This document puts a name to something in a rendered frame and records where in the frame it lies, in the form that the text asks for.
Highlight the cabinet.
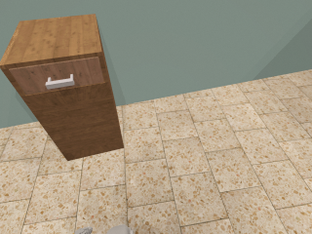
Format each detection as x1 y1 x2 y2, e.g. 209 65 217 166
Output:
0 14 124 161

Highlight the robot left thigh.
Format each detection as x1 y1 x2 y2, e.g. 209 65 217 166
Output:
106 224 134 234

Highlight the drawer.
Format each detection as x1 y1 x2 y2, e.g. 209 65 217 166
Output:
9 57 104 95

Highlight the handle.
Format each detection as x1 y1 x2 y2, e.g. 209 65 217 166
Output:
45 74 75 90

